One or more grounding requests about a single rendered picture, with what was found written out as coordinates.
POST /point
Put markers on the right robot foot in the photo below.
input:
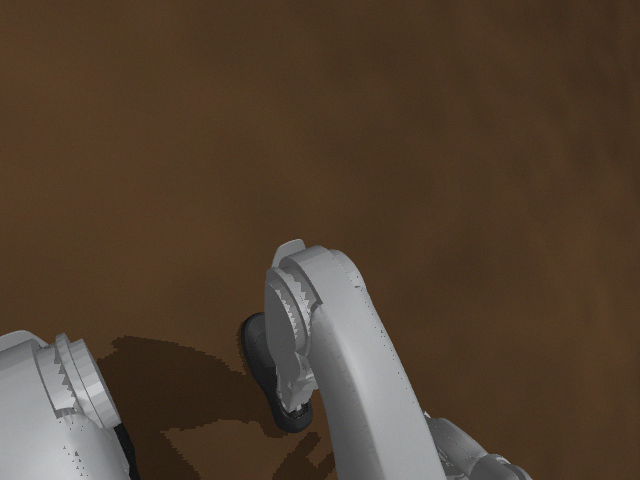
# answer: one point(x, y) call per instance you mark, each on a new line
point(263, 370)

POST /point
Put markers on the right robot hand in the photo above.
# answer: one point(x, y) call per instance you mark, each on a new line
point(455, 447)

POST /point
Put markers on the left robot foot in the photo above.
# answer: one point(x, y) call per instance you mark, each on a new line
point(128, 449)

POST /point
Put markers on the right robot arm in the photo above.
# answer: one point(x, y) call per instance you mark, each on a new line
point(496, 467)

